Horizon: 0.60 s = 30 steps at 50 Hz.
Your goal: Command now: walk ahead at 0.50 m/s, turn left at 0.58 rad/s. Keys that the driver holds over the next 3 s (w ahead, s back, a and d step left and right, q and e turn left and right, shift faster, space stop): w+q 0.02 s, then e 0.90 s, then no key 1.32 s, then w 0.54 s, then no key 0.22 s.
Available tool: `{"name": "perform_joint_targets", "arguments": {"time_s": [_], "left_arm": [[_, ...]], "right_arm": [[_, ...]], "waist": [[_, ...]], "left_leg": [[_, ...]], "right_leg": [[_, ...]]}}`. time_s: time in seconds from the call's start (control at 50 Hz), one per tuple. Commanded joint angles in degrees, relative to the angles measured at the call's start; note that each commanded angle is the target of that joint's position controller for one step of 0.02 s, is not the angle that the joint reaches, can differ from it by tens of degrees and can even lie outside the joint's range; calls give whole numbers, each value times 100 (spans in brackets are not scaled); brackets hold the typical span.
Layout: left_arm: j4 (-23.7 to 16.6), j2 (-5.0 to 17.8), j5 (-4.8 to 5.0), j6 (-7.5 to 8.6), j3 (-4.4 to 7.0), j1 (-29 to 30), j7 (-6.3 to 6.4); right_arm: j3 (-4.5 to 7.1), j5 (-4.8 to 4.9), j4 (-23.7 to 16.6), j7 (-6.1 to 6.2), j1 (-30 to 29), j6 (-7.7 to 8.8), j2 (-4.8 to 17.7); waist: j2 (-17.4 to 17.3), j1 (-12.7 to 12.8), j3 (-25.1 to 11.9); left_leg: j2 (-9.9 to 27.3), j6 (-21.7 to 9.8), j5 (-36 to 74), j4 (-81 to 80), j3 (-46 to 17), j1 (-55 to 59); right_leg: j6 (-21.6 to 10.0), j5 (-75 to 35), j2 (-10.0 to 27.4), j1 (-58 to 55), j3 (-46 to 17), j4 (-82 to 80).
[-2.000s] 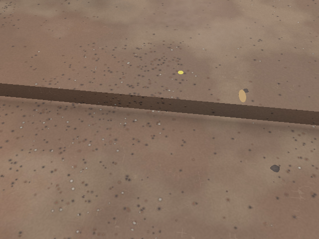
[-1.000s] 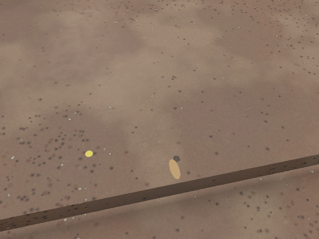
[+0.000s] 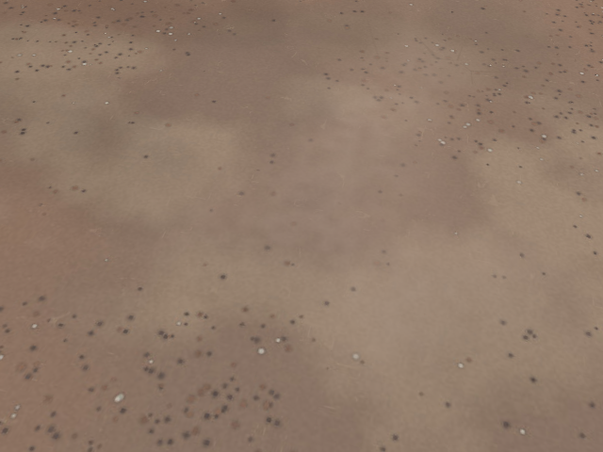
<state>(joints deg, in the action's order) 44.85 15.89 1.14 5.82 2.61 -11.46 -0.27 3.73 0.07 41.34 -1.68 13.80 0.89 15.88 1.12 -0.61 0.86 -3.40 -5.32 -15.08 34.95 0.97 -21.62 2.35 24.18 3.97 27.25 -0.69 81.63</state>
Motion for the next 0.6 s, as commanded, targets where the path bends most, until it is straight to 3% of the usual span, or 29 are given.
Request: {"name": "perform_joint_targets", "arguments": {"time_s": [0.02, 0.04, 0.08, 0.1, 0.14, 0.18, 0.2, 0.22, 0.26, 0.28, 0.32, 0.34, 0.36, 0.38, 0.4, 0.42, 0.44, 0.48, 0.54, 0.56, 0.58, 0.6], "left_arm": [[-669, 267, -102, 125, 13, 338, -18], [-652, 40, -63, 20, -30, 249, -38], [-579, -329, 90, -144, -163, -127, -56], [-683, -400, 133, -178, -228, -17, -41], [-1255, -577, 32, -171, -417, 792, -52], [-1589, -562, -182, -158, -502, 1221, -53], [-1557, -507, -221, -155, -456, 1247, -52], [-1553, -496, -191, -175, -431, 1286, -19], [-1484, -195, -80, -227, -329, 888, 46], [-1422, -52, -92, -244, -293, 579, 17], [-1192, 443, -61, -332, -137, -520, -79], [-1014, 694, -77, -371, -41, -1080, -142], [-1086, 1284, -306, -354, 80, -686, -134], [-1308, 997, -615, -366, 31, -216, 32], [-1343, 639, -414, -308, -36, 45, 74], [-1195, 357, -133, -278, -89, 86, 60], [-1045, 333, -14, -246, -79, 71, 46], [-1032, 222, -50, -199, -48, 145, 56], [-1027, 374, -35, -229, 59, -120, 90], [-1025, 483, -42, -268, 101, -246, 121], [-1088, 536, -27, -399, 145, -162, 172], [-1110, 615, -33, -515, 178, -299, 236]], "right_arm": [[46, -81, -180, 31, 539, 73, 424], [-15, -112, -31, 55, 648, 46, 308], [-103, -124, 325, 54, 918, -10, 229], [-153, -129, 466, 51, 982, -32, 199], [-264, -93, 634, 131, 900, -124, 62], [-283, -134, 662, 374, 948, -193, 122], [-286, -124, 754, 417, 1085, -131, 102], [-233, -130, 886, 432, 1247, -77, 316], [-160, -37, 904, 474, 1088, -4, 725], [-139, 30, 911, 500, 980, -33, 812], [-80, -22, 726, 516, 304, -162, 921], [-17, -49, 484, 541, 40, -164, 1001], [-188, -224, 38, 447, 482, -110, 160], [-180, -398, 310, 175, 1155, 55, 85], [-95, -192, 247, 20, 1054, 106, 303], [-130, -132, -31, 27, 379, 81, 239], [-154, -145, -186, 62, 147, 64, 199], [-161, -48, -395, 149, 146, 49, 197], [-175, -107, -684, 298, -122, 109, 172], [-168, -120, -754, 349, -228, 85, 193], [-262, -94, -875, 425, -421, 9, -22], [-278, -68, -952, 483, -642, -42, -57]], "waist": [[-364, 14, -90], [-763, 62, -54], [-775, 189, 4], [-637, 200, 174], [-521, 186, 407], [-505, 137, 68], [-611, 95, -329], [-761, 64, -573], [-1111, 299, -963], [-1353, 457, -1129], [-1232, 971, -1453], [-731, 1185, -1664], [1706, 393, -1779], [1955, 191, -2372], [841, 79, -1576], [-135, 31, -582], [-579, -159, -117], [-262, -327, -101], [6, -245, -344], [17, -201, -481], [170, -162, -495], [280, -47, -580]], "left_leg": [[1647, -1205, 401, -1846, -2793, 1538], [1644, -1240, 1159, -1839, -2566, 1289], [1695, -1009, 1873, -1685, -2011, 1058], [1655, -845, 1865, -1691, -1750, 844], [1226, -430, 1467, -1797, -1076, 135], [932, -302, 2486, -2222, -540, -371], [970, -291, 3313, -2527, -365, -345], [1098, -307, 4190, -2616, -259, 96], [1228, -213, 7420, -2077, 9, 1525], [1478, -175, 8832, -1662, -42, 2419], [1695, -33, 9852, -254, 102, 3618], [1437, 28, 8684, 893, 126, 2951], [-347, 616, 1329, 3550, -75, 383], [-826, 691, -980, 5977, -1266, -698], [-584, 597, -1266, 6780, -1333, -1227], [-398, 503, -1250, 6664, -1000, -1630], [-105, 428, -1015, 6244, -844, -1815], [205, 368, -574, 5569, -727, -1511], [265, 582, -242, 4623, -663, -1592], [268, 702, -198, 4348, -663, -1672], [274, 860, -496, 3347, -469, -1870], [201, 994, -572, 2802, -395, -1850]], "right_leg": [[-126, -415, 215, 2708, -143, 1204], [-88, -125, 66, 2994, 149, 2490], [-156, 192, 30, 3884, 221, 4017], [-182, 179, 13, 4207, 217, 4204], [-246, -307, -14, 4218, 377, 3021], [-130, -1208, -71, 2899, 873, 793], [-178, -1658, -99, 1828, 1052, 90], [-222, -1818, -164, 1383, 1161, -349], [-493, -1381, -495, 929, 1240, -1448], [-643, -948, -636, 973, 1180, -1812], [-923, -733, -733, 550, 837, -3167], [-1056, -1689, -620, -642, 85, -4064], [-2238, -4330, 843, -2144, -3125, -5134], [-2815, -4177, 1574, -2341, -5414, -6332], [-2488, -3233, 1515, -1652, -4817, -6117], [-2031, -2642, 1054, -938, -3799, -5943], [-1736, -2295, 691, -549, -2861, -5980], [-1507, -1971, 106, -419, -1969, -6247], [-1563, -3158, -99, -917, -1576, -6224], [-1597, -3359, -63, -1105, -1596, -6190], [-1586, -3425, -91, -1331, -1534, -6238], [-1572, -3160, -111, -1459, -1606, -6260]]}}
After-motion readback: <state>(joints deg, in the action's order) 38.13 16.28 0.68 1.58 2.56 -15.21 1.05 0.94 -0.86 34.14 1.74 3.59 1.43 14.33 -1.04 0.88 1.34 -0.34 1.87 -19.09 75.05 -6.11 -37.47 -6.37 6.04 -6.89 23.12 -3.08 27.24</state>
